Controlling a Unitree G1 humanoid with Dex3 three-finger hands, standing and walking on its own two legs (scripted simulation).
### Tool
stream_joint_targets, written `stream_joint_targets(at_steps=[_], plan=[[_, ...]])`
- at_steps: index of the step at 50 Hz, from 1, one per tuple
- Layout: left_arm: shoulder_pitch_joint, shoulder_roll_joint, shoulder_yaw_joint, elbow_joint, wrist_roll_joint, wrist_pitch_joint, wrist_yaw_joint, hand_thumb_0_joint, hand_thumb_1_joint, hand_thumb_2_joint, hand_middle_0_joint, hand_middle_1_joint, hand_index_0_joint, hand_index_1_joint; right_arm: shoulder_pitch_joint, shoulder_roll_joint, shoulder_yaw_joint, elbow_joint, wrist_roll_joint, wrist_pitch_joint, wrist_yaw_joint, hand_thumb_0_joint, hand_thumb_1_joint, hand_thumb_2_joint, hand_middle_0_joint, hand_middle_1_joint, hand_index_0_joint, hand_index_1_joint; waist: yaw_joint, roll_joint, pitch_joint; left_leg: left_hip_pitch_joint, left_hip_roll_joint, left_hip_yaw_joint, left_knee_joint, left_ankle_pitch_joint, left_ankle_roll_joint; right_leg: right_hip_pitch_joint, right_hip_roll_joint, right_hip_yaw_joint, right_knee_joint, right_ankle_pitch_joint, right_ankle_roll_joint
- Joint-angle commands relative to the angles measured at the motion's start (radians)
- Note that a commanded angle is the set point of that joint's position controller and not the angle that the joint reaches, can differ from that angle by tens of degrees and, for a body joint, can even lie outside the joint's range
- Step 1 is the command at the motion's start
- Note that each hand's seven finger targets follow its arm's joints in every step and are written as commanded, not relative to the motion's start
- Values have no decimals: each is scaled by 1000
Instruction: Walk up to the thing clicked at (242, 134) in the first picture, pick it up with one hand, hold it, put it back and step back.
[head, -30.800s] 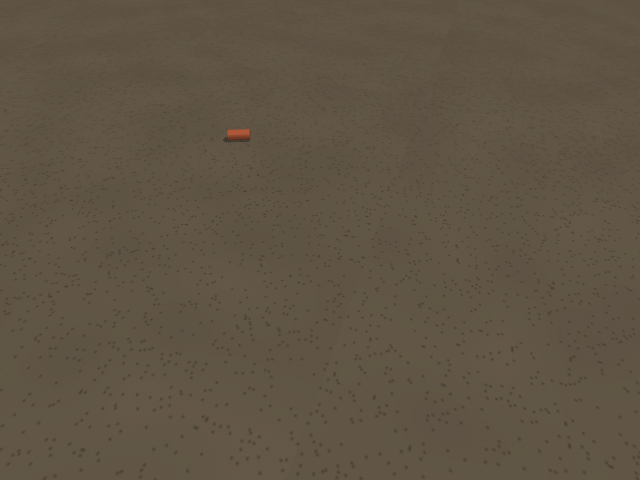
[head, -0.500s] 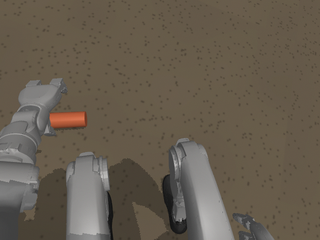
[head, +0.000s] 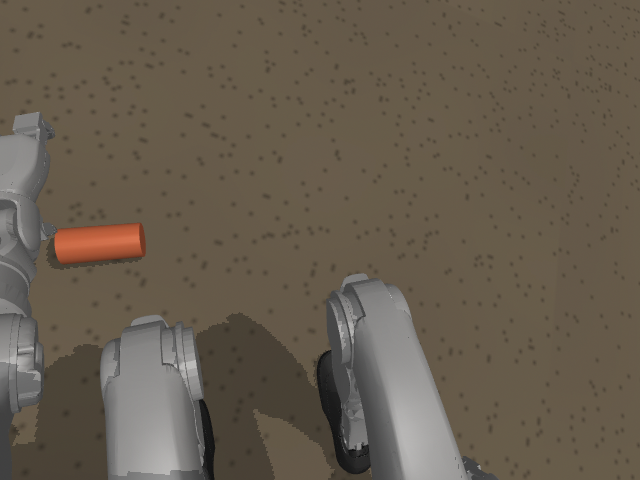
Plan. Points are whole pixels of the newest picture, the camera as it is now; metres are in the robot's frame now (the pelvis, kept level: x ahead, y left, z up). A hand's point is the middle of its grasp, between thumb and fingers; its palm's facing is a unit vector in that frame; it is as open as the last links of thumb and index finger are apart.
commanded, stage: home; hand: left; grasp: from above
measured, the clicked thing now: (103, 243) +0.46 +0.24 -0.31
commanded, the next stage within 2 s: none
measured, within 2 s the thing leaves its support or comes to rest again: neither
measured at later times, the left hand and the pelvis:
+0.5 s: hand out of the picture +0.28 +0.24 +0.07, palm faces -0.17 -0.77 -0.61, open 7.5 cm; pelvis -0.01 -0.01 +0.18, yaw +4 degrees
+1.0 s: hand out of the picture +0.23 +0.20 +0.29, palm faces +0.18 -0.96 -0.21, open 7.4 cm; pelvis +0.06 +0.00 +0.35, yaw +7 degrees
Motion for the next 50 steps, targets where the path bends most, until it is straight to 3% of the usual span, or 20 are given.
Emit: stream_joint_targets(at_steps=[1, 3, 4, 6, 7, 10, 11, 14, 17, 20, 21, 26, 27, 31, 36, 42, 46, 50], plan=[[-156, 176, 9, -265, -158, 59, -77, 0, 169, 902, -228, -528, -212, -543, 229, -297, -131, -61, 52, 22, -10, 0, -889, -897, 200, 300, 199, 300, 73, 296, -861, 710, -4, 96, -398, 348, 18, 518, 30, -95, -293, 323, -99], [-56, 167, 22, -401, -238, 82, -145, 0, 329, 918, -225, -482, -212, -494, 219, -298, -141, -91, 79, 40, -20, 0, -891, -897, 200, 300, 200, 300, 95, 235, -858, 726, -3, 83, -432, 371, 23, 572, 30, -86, -334, 340, -93], [53, 102, -4, -398, -285, 97, -187, 0, 409, 929, -225, -469, -213, -479, 211, -290, -138, -105, 89, 47, -22, 0, -892, -898, 200, 300, 200, 300, 88, 193, -812, 717, -1, 75, -456, 375, 23, 586, 30, -86, -352, 341, -90], [159, 35, -50, -546, -374, 109, -266, 0, 569, 899, -210, -385, -204, -391, 186, -274, -137, -133, 110, 58, -35, 0, -896, -899, 200, 300, 200, 300, 90, 111, -741, 696, 2, 76, -497, 363, 34, 650, 37, -77, -417, 351, -85], [185, 52, -17, -627, -419, 114, -295, 0, 649, 896, -205, -344, -201, -347, 179, -279, -137, -144, 114, 62, -46, 0, -898, -899, 200, 300, 200, 300, 99, 75, -720, 675, 0, 75, -503, 347, 37, 675, 34, -70, -444, 348, -88], [276, 11, -26, -827, -533, 120, -371, 0, 889, 904, -201, -302, -201, -302, 134, -259, -139, -188, 125, 62, -71, 0, -900, -900, 200, 300, 200, 300, 113, 32, -706, 689, 4, 81, -557, 296, 39, 761, 29, -51, -517, 316, -86], [312, 7, -18, -882, -560, 120, -382, 0, 900, 900, -200, -299, -200, -299, 118, -255, -143, -196, 130, 60, -80, 0, -900, -900, 200, 300, 200, 300, 131, 43, -700, 725, 6, 74, -584, 282, 33, 761, 25, -47, -532, 292, -88], [376, -8, 8, -1049, -632, 113, -383, 0, 900, 900, -200, -300, -200, -300, 62, -234, -153, -233, 144, 52, -105, 0, -900, -900, 200, 300, 200, 300, 157, 72, -693, 809, 13, 62, -660, 200, 27, 760, 19, -35, -596, 207, -93], [469, -61, -4, -1071, -671, 128, -359, 0, 900, 900, -200, -299, -200, -299, 3, -213, -143, -254, 152, 44, -126, 0, -900, -900, 200, 300, 200, 300, 169, 100, -575, 857, 19, 49, -766, 79, 22, 744, 20, -28, -663, 104, -96], [507, -96, -13, -1182, -728, 166, -340, 0, 900, 900, -200, -299, -200, -299, -39, -204, -140, -270, 162, 27, -151, 0, -900, -900, 200, 300, 200, 300, 176, 152, -574, 967, 27, 29, -876, -16, 19, 790, 20, -20, -724, 58, -88], [534, -135, -45, -1217, -751, 183, -342, 0, 900, 899, -200, -298, -200, -299, -53, -201, -138, -278, 165, 18, -160, 0, -899, -900, 200, 300, 200, 300, 166, 174, -572, 1001, 28, 26, -906, -20, 15, 808, 20, -20, -742, 62, -86], [720, -177, -55, -1290, -911, 281, -346, 0, 900, 900, -200, -299, -200, -299, -100, -191, -120, -305, 181, -14, -204, 0, -899, -900, 200, 300, 200, 300, 169, 118, -499, 1111, 26, 9, -1024, -47, 18, 926, 21, -13, -878, 35, -75], [747, -196, -69, -1297, -939, 300, -347, 0, 900, 900, -200, -299, -200, -299, -106, -186, -115, -309, 183, -21, -213, 0, -900, -900, 200, 300, 200, 300, 157, 105, -470, 1128, 27, 10, -1043, -46, 19, 939, 19, -11, -906, 36, -73], [865, -215, -50, -1375, -1056, 354, -336, 0, 900, 900, -200, -301, -200, -300, -105, -157, -96, -333, 190, -47, -242, 0, -901, -899, 200, 299, 200, 299, 159, 77, -430, 1204, 21, 36, -1108, 2, 24, 1066, 18, 4, -1017, 53, -72], [1001, -264, -34, -1423, -1133, 418, -325, 0, 900, 900, -200, -301, -200, -301, -67, -121, -70, -345, 195, -71, -279, 0, -901, -899, 199, 299, 199, 299, 157, 55, -372, 1321, 23, 40, -1216, 123, 22, 1229, 18, 7, -1141, 142, -73], [1174, -326, -5, -1515, -1217, 482, -333, 0, 900, 900, -200, -301, -200, -301, -21, -99, -49, -367, 194, -104, -331, 0, -901, -899, 199, 299, 199, 299, 180, 62, -326, 1487, 28, 35, -1351, 286, 10, 1401, 21, -6, -1257, 273, -73], [1290, -351, -2, -1595, -1249, 514, -342, 0, 900, 900, -200, -301, -200, -301, 18, -92, -49, -383, 186, -126, -356, 0, -902, -899, 199, 299, 199, 299, 178, 59, -299, 1590, 27, 48, -1422, 394, 7, 1526, 26, -16, -1346, 365, -68], [1400, -363, 2, -1678, -1264, 536, -355, 0, 900, 900, -200, -302, -200, -301, 38, -84, -53, -406, 182, -144, -373, 0, -902, -899, 199, 299, 199, 299, 197, 44, -254, 1663, 27, 56, -1483, 477, 4, 1606, 32, -31, -1413, 430, -66]])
